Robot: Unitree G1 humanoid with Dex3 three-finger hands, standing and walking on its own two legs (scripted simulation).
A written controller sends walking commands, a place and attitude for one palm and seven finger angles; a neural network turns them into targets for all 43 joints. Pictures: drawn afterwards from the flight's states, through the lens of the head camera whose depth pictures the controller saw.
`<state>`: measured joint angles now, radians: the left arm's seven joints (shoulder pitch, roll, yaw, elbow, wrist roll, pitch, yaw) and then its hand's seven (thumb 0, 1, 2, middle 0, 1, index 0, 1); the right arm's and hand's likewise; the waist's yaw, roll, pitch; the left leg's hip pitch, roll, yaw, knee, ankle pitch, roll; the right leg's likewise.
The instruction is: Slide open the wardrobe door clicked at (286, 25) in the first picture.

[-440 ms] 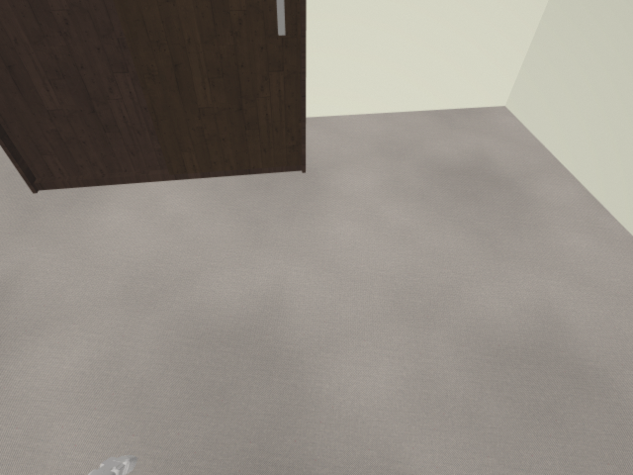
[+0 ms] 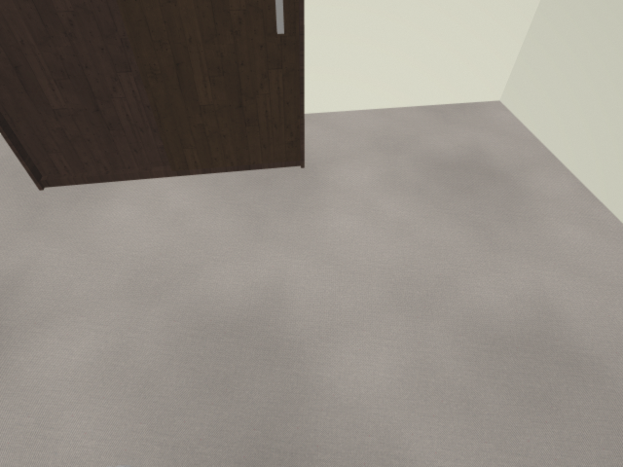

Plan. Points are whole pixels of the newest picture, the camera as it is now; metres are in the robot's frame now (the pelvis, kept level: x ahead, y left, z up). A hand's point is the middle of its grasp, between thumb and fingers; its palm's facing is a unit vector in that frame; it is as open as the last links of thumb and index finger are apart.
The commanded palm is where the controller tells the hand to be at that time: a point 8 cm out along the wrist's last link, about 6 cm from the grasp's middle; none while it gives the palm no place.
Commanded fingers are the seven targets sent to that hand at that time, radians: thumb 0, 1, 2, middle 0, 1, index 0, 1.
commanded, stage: stand and wait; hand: right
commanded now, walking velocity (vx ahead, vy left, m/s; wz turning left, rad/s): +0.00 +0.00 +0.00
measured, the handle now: out of the picture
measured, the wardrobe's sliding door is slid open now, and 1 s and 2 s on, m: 0.00 0.00 0.00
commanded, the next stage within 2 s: look at it before walking up in 0.38 s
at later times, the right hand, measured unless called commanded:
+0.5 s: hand out of the picture +0.08 -0.24 -0.15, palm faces -0.04 +0.94 -0.33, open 7.4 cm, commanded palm none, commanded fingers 0.00 -0.90 -0.90 0.20 0.30 0.20 0.30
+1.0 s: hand out of the picture +0.10 -0.24 -0.15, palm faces -0.04 +0.94 -0.33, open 7.4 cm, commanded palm none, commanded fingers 0.00 -0.90 -0.90 0.20 0.30 0.20 0.30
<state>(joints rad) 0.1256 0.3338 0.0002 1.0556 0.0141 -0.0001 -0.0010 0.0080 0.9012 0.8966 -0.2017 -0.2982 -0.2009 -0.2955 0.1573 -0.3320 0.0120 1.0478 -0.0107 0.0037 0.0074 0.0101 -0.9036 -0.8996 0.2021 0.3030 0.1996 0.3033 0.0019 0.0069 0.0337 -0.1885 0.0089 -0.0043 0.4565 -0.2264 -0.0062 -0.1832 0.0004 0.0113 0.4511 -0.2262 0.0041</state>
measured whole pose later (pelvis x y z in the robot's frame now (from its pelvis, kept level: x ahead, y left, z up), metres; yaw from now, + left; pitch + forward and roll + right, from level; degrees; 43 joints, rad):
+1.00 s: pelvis +0.02 +0.01 +0.00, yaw +1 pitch -2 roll +0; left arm 0.09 0.34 0.00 1.11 0.01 -0.01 0.00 0.01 0.90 0.90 -0.20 -0.30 -0.20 -0.30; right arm 0.12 -0.34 0.01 1.09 -0.01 -0.01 0.01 0.01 -0.90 -0.90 0.20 0.30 0.20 0.30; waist 0.00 0.00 0.04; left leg -0.15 0.00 -0.01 0.40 -0.22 0.00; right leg -0.13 -0.01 0.01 0.38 -0.22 0.02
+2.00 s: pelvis +0.28 +0.06 -0.01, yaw +12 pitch -2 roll +2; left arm 0.21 0.16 0.05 1.02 0.02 -0.03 -0.01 0.01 0.91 0.90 -0.19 -0.30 -0.19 -0.29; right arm 0.28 -0.16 -0.04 1.08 -0.03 -0.04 0.00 0.01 -0.91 -0.90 0.20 0.30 0.20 0.30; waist 0.03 -0.01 0.03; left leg -0.19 -0.02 0.12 0.47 -0.25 0.05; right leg -0.55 -0.16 -0.09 1.00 -0.24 0.03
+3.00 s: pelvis +0.70 +0.15 +0.00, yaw +18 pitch -1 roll +2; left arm 0.21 0.18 0.07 1.03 0.02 -0.02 0.00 0.01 0.93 0.90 -0.19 -0.30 -0.19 -0.29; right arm 0.27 -0.17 -0.06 1.09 -0.03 -0.07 -0.01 -0.01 -0.94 -0.90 0.20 0.30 0.20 0.30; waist 0.02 -0.03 0.02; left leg -0.15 0.00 0.19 0.43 -0.26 0.03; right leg -0.56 -0.17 -0.09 0.92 -0.22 0.04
